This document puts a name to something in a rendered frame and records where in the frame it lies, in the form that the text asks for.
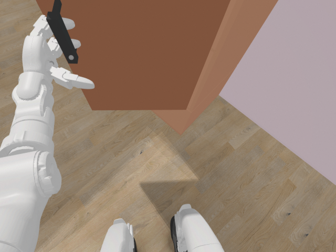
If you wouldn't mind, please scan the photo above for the left robot forearm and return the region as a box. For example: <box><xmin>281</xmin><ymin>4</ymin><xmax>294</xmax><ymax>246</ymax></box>
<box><xmin>0</xmin><ymin>71</ymin><xmax>55</xmax><ymax>158</ymax></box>

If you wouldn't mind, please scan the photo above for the right robot shin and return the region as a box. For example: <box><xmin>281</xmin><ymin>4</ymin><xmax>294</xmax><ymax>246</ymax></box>
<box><xmin>176</xmin><ymin>204</ymin><xmax>191</xmax><ymax>252</ymax></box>

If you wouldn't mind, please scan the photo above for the cupboard door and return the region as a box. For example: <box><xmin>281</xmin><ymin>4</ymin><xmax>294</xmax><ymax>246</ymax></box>
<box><xmin>36</xmin><ymin>0</ymin><xmax>230</xmax><ymax>110</ymax></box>

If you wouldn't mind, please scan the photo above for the handle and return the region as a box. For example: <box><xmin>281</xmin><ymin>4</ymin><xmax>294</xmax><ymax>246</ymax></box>
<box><xmin>46</xmin><ymin>0</ymin><xmax>78</xmax><ymax>64</ymax></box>

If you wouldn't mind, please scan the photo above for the robot left upper arm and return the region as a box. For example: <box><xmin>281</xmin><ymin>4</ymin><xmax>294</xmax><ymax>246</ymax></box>
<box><xmin>0</xmin><ymin>150</ymin><xmax>61</xmax><ymax>252</ymax></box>

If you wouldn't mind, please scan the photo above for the right robot thigh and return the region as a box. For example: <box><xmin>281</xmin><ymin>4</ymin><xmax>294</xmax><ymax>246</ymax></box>
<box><xmin>174</xmin><ymin>208</ymin><xmax>224</xmax><ymax>252</ymax></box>

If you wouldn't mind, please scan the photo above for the robot left hand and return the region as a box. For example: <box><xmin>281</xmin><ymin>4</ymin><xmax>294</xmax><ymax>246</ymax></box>
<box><xmin>22</xmin><ymin>15</ymin><xmax>95</xmax><ymax>89</ymax></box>

